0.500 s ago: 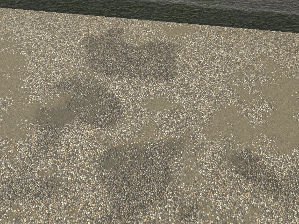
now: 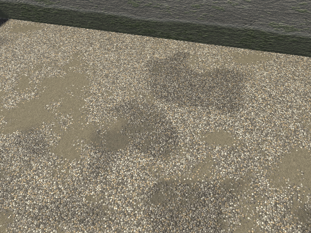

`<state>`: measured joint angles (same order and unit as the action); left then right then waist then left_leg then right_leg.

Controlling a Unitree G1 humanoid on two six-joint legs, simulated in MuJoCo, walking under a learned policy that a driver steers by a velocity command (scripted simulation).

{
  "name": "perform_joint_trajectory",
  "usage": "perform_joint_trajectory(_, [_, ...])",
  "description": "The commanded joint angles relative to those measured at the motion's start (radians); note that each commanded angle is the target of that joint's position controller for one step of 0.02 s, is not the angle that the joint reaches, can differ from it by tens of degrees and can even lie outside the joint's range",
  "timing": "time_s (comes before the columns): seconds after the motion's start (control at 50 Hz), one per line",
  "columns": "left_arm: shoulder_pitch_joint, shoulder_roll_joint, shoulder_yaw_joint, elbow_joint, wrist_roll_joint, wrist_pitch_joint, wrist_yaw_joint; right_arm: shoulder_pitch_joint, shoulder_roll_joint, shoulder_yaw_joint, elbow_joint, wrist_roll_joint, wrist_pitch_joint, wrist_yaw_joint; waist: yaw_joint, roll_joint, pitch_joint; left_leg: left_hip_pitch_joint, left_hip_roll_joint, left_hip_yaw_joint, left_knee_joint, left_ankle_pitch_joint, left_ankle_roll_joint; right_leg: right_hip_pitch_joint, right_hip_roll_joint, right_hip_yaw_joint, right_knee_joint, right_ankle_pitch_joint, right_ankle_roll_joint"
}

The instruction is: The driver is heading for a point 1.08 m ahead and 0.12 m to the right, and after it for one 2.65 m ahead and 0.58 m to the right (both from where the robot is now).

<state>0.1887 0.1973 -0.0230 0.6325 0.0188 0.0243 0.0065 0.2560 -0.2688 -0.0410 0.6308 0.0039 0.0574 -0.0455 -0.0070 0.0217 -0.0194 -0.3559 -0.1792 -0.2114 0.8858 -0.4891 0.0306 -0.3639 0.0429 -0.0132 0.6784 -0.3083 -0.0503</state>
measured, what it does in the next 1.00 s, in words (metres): steps on the spot: left foot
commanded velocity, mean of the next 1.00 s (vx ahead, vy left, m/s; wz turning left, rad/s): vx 0.50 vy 0.00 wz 0.07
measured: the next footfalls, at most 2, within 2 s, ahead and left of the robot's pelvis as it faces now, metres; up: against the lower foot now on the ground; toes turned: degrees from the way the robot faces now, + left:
left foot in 0.30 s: +0.10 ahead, +0.13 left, +0.00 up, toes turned +1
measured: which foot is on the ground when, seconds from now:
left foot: up 0.00-0.28, down 0.30-1.00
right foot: down 0.00-1.00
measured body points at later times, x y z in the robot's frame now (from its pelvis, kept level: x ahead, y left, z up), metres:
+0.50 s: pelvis +0.02 +0.04 +0.00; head +0.00 +0.04 +0.45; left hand +0.18 +0.27 -0.09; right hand +0.22 -0.16 -0.07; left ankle +0.06 +0.13 -0.72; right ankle +0.03 -0.08 -0.72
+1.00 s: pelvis +0.06 +0.03 +0.00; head +0.05 +0.03 +0.45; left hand +0.24 +0.25 -0.09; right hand +0.26 -0.18 -0.07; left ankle +0.06 +0.13 -0.72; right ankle +0.03 -0.08 -0.72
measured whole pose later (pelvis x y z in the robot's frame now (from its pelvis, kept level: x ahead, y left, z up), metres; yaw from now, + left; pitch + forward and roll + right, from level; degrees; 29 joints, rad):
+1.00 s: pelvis +0.06 +0.03 +0.00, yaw +1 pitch -2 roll +0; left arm 0.15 0.19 -0.04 0.59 0.02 0.08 0.00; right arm 0.07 -0.19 0.04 0.61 -0.02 0.06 0.00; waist -0.03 0.00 0.01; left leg -0.28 -0.05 -0.01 0.67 -0.35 0.04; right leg -0.23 0.02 0.01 0.66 -0.40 -0.01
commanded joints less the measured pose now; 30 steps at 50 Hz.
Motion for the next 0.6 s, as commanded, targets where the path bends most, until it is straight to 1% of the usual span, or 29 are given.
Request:
perform_joint_trajectory(0.02, [0.053, 0.140, 0.031, -0.055, -0.013, -0.026, 0.005, -0.082, -0.113, -0.038, -0.070, -0.011, -0.023, -0.003, 0.014, -0.099, 0.030, -0.333, 0.006, -0.080, 0.213, 0.039, -0.070, 0.222, -0.319, 0.404, -0.236, 0.607, -0.036])
perform_joint_trajectory(0.04, [0.023, 0.131, 0.025, -0.057, -0.018, -0.037, 0.007, -0.077, -0.087, -0.031, -0.073, -0.013, -0.016, 0.000, -0.013, -0.129, -0.009, -0.283, 0.031, -0.053, 0.209, 0.071, -0.084, 0.203, -0.291, 0.338, -0.228, 0.737, -0.042])
perform_joint_trajectory(0.06, [0.008, 0.119, 0.020, -0.059, -0.018, -0.045, 0.000, -0.065, -0.070, -0.026, -0.059, -0.017, -0.008, -0.001, -0.026, -0.142, -0.046, -0.221, 0.045, -0.033, 0.196, 0.097, -0.095, 0.178, -0.268, 0.283, -0.232, 0.827, -0.047])
perform_joint_trajectory(0.08, [0.047, 0.127, 0.022, -0.029, -0.025, -0.057, -0.001, -0.061, -0.048, -0.023, -0.045, -0.028, 0.006, -0.007, -0.034, -0.142, -0.088, -0.181, 0.051, -0.008, 0.202, 0.122, -0.088, 0.199, -0.269, 0.249, -0.217, 0.979, -0.052])
perform_joint_trajectory(0.1, [0.063, 0.126, 0.020, -0.022, -0.025, -0.064, -0.004, -0.064, -0.047, -0.021, -0.034, -0.030, 0.015, -0.010, -0.034, -0.129, -0.108, -0.155, 0.057, 0.005, 0.201, 0.143, -0.086, 0.196, -0.262, 0.218, -0.216, 1.029, -0.059])
perform_joint_trajectory(0.12, [0.056, 0.123, 0.019, -0.022, -0.022, -0.064, -0.008, -0.096, -0.045, -0.017, -0.036, -0.024, 0.022, -0.010, -0.037, -0.112, -0.105, -0.154, 0.070, 0.014, 0.160, 0.175, -0.082, 0.194, -0.247, 0.181, -0.217, 0.999, -0.060])
perform_joint_trajectory(0.14, [0.045, 0.121, 0.018, -0.021, -0.020, -0.062, -0.012, -0.120, -0.034, -0.009, -0.037, -0.024, 0.027, -0.010, -0.040, -0.104, -0.101, -0.132, 0.090, 0.030, 0.081, 0.197, -0.076, 0.183, -0.227, 0.147, -0.218, 0.946, -0.052])
perform_joint_trajectory(0.16, [0.038, 0.116, 0.012, -0.021, -0.016, -0.057, -0.012, -0.153, -0.019, 0.003, -0.036, -0.024, 0.030, -0.002, -0.031, -0.121, -0.100, -0.103, 0.104, 0.067, 0.020, 0.199, -0.066, 0.183, -0.206, 0.130, -0.229, 0.919, -0.040])
perform_joint_trajectory(0.2, [0.056, 0.134, 0.018, -0.014, -0.007, -0.043, -0.014, -0.202, -0.008, 0.018, -0.043, -0.023, 0.031, 0.003, -0.008, -0.135, -0.099, -0.056, 0.130, 0.125, -0.087, 0.183, -0.055, 0.185, -0.200, 0.119, -0.237, 0.815, -0.053])
perform_joint_trajectory(0.24, [0.068, 0.144, 0.024, -0.013, -0.001, -0.024, -0.015, -0.240, -0.007, 0.031, -0.055, -0.020, 0.028, 0.005, 0.013, -0.145, -0.101, -0.020, 0.152, 0.165, -0.176, 0.163, -0.047, 0.189, -0.208, 0.145, -0.256, 0.605, -0.087])
perform_joint_trajectory(0.26, [0.056, 0.145, 0.026, -0.020, -0.004, -0.012, -0.014, -0.247, -0.002, 0.038, -0.059, -0.021, 0.025, 0.007, 0.013, -0.142, -0.099, 0.020, 0.160, 0.184, -0.237, 0.181, -0.039, 0.171, -0.209, 0.158, -0.266, 0.444, -0.100])
perform_joint_trajectory(0.28, [0.028, 0.142, 0.025, -0.030, -0.011, 0.001, -0.012, -0.231, 0.012, 0.046, -0.055, -0.028, 0.022, 0.009, -0.004, -0.125, -0.094, 0.094, 0.162, 0.208, -0.327, 0.231, -0.027, 0.130, -0.197, 0.163, -0.264, 0.265, -0.093])
perform_joint_trajectory(0.3, [0.020, 0.135, 0.024, -0.038, -0.016, 0.014, -0.009, -0.211, 0.022, 0.053, -0.048, -0.043, 0.024, 0.008, -0.005, -0.100, -0.086, 0.167, 0.153, 0.218, -0.342, 0.232, -0.011, 0.075, -0.183, 0.176, -0.257, 0.148, -0.074])
perform_joint_trajectory(0.32, [0.011, 0.123, 0.021, -0.046, -0.016, 0.023, -0.006, -0.166, 0.017, 0.057, -0.040, -0.059, 0.024, 0.009, -0.016, -0.065, -0.083, 0.232, 0.188, 0.167, -0.321, 0.271, 0.013, 0.011, -0.158, 0.166, -0.202, 0.062, -0.059])
perform_joint_trajectory(0.34, [0.024, 0.055, 0.000, -0.073, -0.007, 0.027, -0.013, -0.223, -0.054, 0.037, -0.042, -0.024, 0.023, 0.014, 0.021, 0.105, -0.064, 0.154, 0.224, 0.065, -0.372, 0.181, 0.043, -0.026, -0.049, 0.038, -0.176, -0.100, -0.005])
perform_joint_trajectory(0.36, [-0.021, 0.055, -0.003, -0.080, 0.001, 0.029, -0.014, -0.232, -0.067, 0.035, -0.061, -0.004, 0.026, 0.022, -0.018, 0.172, -0.015, 0.073, 0.283, -0.049, -0.479, 0.068, 0.076, -0.023, -0.014, -0.032, -0.064, -0.106, 0.030])
perform_joint_trajectory(0.38, [-0.039, 0.071, 0.004, -0.088, 0.000, 0.028, -0.014, -0.224, -0.077, 0.037, -0.066, -0.002, 0.027, 0.024, -0.023, 0.186, 0.016, 0.034, 0.327, -0.126, -0.534, 0.035, 0.107, -0.031, 0.001, -0.042, -0.011, -0.086, 0.044])
perform_joint_trajectory(0.4, [-0.034, 0.080, 0.007, -0.090, -0.001, 0.026, -0.015, -0.226, -0.078, 0.038, -0.070, -0.006, 0.027, 0.021, -0.020, 0.169, 0.029, 0.014, 0.344, -0.156, -0.552, 0.052, 0.122, -0.027, 0.002, -0.033, 0.000, -0.073, 0.048])
perform_joint_trajectory(0.42, [-0.028, 0.076, 0.008, -0.092, -0.001, 0.022, -0.016, -0.239, -0.070, 0.041, -0.073, -0.004, 0.024, 0.017, -0.005, 0.152, 0.023, -0.008, 0.333, -0.146, -0.550, 0.062, 0.117, 0.010, -0.006, -0.031, -0.024, -0.053, 0.048])
perform_joint_trajectory(0.44, [-0.029, 0.069, 0.012, -0.084, 0.004, 0.019, -0.018, -0.295, -0.064, 0.041, -0.089, 0.007, 0.017, 0.017, 0.020, 0.130, -0.009, -0.026, 0.303, -0.121, -0.537, 0.019, 0.096, 0.086, -0.011, -0.037, -0.053, -0.032, 0.045])
perform_joint_trajectory(0.46, [-0.025, 0.059, 0.010, -0.083, 0.005, 0.017, -0.019, -0.319, -0.049, 0.044, -0.098, 0.007, 0.013, 0.018, 0.030, 0.116, -0.028, -0.037, 0.282, -0.089, -0.535, -0.001, 0.080, 0.130, -0.012, -0.034, -0.061, -0.027, 0.039])
perform_joint_trajectory(0.5, [-0.050, 0.056, 0.012, -0.081, 0.002, 0.021, -0.019, -0.322, -0.025, 0.053, -0.108, 0.007, 0.008, 0.023, 0.021, 0.066, -0.024, -0.071, 0.251, -0.046, -0.529, -0.012, 0.058, 0.183, -0.019, -0.014, -0.069, -0.035, 0.026])
perform_joint_trajectory(0.58, [-0.097, 0.053, 0.012, -0.094, -0.005, 0.029, -0.017, -0.316, -0.011, 0.059, -0.116, 0.001, 0.004, 0.034, 0.008, -0.004, -0.006, -0.061, 0.204, 0.029, -0.466, 0.054, 0.036, 0.183, -0.044, 0.036, -0.108, -0.047, 0.014])
perform_joint_trajectory(0.6, [-0.086, 0.039, 0.002, -0.100, -0.003, 0.026, -0.015, -0.282, -0.005, 0.065, -0.110, -0.013, 0.007, 0.034, -0.002, 0.009, -0.001, -0.049, 0.209, 0.036, -0.462, 0.076, 0.038, 0.167, -0.045, 0.038, -0.106, -0.032, 0.016])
